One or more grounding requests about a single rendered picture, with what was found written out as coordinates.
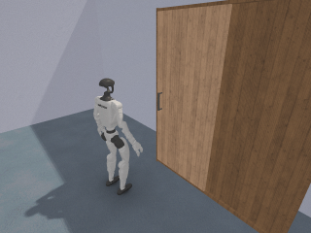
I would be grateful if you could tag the wardrobe door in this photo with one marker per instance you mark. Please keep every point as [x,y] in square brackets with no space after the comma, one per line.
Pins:
[261,149]
[191,45]

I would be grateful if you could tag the left robot hand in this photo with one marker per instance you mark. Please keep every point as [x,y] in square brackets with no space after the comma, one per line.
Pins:
[101,129]

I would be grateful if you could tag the handle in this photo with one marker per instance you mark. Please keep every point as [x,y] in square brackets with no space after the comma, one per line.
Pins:
[158,101]

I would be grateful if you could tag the robot left forearm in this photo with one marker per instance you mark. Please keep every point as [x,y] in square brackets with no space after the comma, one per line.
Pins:
[98,121]

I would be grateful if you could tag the right robot upper arm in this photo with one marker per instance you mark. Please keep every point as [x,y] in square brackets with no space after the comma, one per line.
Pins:
[117,107]

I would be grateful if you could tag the robot left shin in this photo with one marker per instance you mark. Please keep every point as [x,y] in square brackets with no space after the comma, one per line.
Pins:
[111,167]

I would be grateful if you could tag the robot right forearm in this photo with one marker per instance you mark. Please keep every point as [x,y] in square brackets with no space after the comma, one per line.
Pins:
[127,133]

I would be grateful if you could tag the right robot hand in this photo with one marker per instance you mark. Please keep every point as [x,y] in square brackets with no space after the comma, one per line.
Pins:
[137,147]

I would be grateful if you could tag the left robot upper arm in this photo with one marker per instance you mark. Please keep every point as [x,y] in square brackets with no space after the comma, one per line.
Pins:
[96,110]

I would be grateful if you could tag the right robot thigh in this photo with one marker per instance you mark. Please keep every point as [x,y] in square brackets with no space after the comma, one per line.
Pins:
[122,145]

